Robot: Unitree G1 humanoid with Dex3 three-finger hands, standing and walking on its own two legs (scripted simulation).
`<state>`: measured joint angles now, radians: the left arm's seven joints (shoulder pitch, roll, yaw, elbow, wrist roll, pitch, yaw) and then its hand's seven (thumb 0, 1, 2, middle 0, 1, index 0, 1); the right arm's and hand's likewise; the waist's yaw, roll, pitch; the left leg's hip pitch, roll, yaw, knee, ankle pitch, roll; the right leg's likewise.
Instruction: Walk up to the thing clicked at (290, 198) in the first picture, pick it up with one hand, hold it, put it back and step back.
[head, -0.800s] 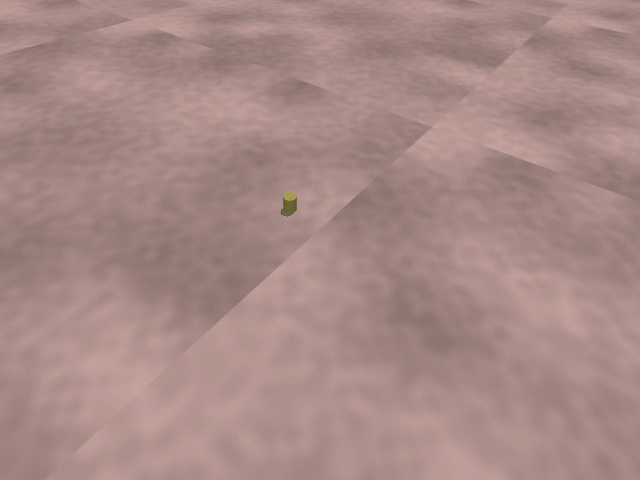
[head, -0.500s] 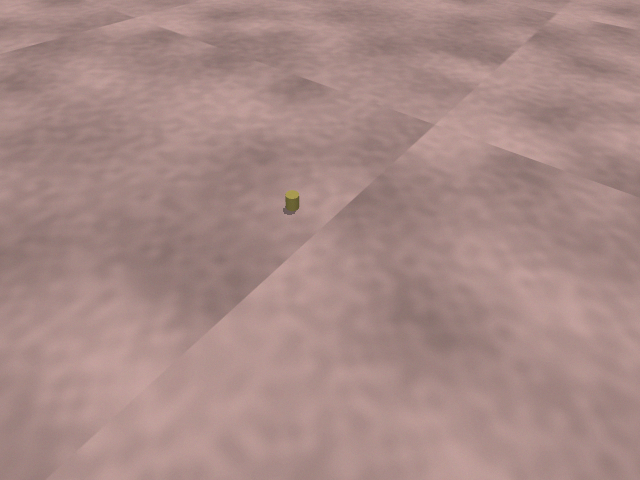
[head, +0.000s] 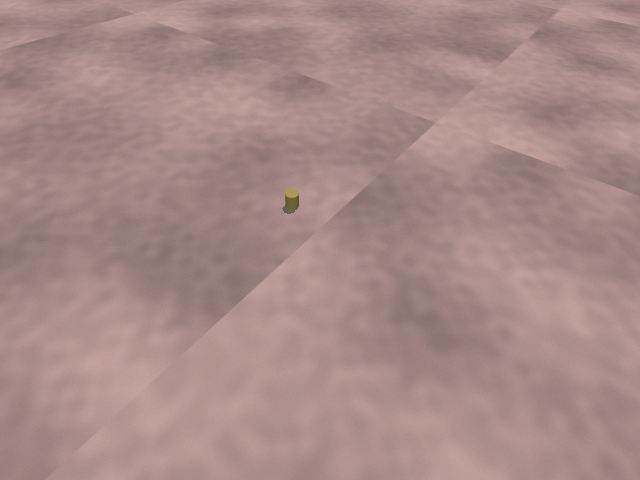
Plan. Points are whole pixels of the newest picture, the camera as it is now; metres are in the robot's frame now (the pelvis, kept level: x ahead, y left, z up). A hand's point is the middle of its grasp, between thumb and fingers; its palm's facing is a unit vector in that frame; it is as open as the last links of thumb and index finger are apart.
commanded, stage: stand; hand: left
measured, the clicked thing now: (292, 199) +1.50 +0.09 -0.74
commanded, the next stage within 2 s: walk up in 0.32 s
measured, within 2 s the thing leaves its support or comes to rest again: neither
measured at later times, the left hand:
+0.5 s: hand out of the picture +0.10 +0.26 -0.15, palm faces -0.08 -0.93 -0.36, open 7.4 cm
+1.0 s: hand (203, 451) +0.23 +0.16 -0.15, palm faces -0.03 -0.94 -0.35, open 7.4 cm
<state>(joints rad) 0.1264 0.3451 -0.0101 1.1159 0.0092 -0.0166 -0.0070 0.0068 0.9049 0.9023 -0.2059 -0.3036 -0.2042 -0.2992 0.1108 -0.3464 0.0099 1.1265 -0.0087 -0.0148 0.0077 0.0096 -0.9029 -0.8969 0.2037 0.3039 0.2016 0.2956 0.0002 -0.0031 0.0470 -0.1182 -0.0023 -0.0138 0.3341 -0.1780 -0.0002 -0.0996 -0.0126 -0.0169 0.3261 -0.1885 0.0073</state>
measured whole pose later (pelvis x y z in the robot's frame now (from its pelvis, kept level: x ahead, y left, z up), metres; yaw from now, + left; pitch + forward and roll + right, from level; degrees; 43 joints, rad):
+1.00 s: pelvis +0.21 -0.11 -0.01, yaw -3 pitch -2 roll -1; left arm 0.36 0.39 0.06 0.95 0.01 -0.09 -0.06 0.01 0.90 0.90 -0.21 -0.30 -0.21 -0.30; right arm 0.22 -0.42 -0.08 0.94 -0.03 -0.02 0.11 0.01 -0.90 -0.90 0.20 0.30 0.20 0.30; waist 0.05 0.03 0.04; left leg -0.53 0.10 -0.02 0.76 -0.18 -0.01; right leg -0.04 0.01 -0.09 0.36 -0.28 -0.03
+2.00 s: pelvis +0.69 -0.12 -0.02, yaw -4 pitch -2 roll -2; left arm 0.40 0.43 0.05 0.87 0.01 -0.10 -0.04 0.01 0.90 0.90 -0.21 -0.30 -0.21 -0.30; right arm 0.26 -0.43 -0.08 0.89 -0.03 -0.02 0.10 0.01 -0.90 -0.90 0.20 0.30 0.20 0.30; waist 0.05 0.03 0.06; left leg -0.44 0.10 0.02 0.60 -0.17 0.02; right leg -0.09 -0.03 -0.10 0.49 -0.37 0.02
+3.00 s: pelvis +1.01 -0.08 -0.03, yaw -6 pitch -3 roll +0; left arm 0.29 0.43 0.03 0.88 0.00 -0.02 -0.02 0.01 0.90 0.90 -0.21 -0.30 -0.20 -0.30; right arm 0.25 -0.38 -0.04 0.91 -0.02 -0.06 0.03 0.01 -0.90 -0.90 0.20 0.30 0.20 0.30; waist 0.02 -0.05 0.09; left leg -0.38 0.04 0.05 0.63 -0.21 0.01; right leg -0.31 -0.04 0.00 0.84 -0.48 -0.03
